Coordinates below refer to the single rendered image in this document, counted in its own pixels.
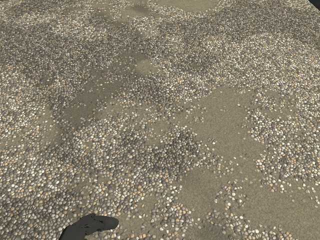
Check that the left robot hand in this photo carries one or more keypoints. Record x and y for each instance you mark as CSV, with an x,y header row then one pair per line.
x,y
88,225

